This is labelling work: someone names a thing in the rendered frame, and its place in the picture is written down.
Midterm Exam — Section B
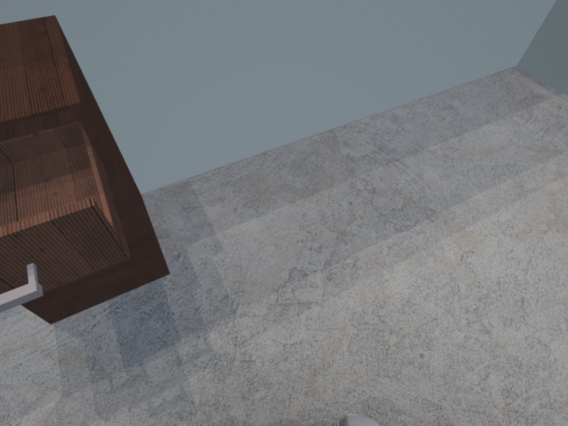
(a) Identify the handle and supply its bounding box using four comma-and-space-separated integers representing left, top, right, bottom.
0, 263, 43, 312

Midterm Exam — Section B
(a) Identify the cabinet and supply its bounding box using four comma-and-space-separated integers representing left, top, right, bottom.
0, 15, 170, 324

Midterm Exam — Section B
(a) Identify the drawer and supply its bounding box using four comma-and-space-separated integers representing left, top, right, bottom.
0, 122, 130, 295

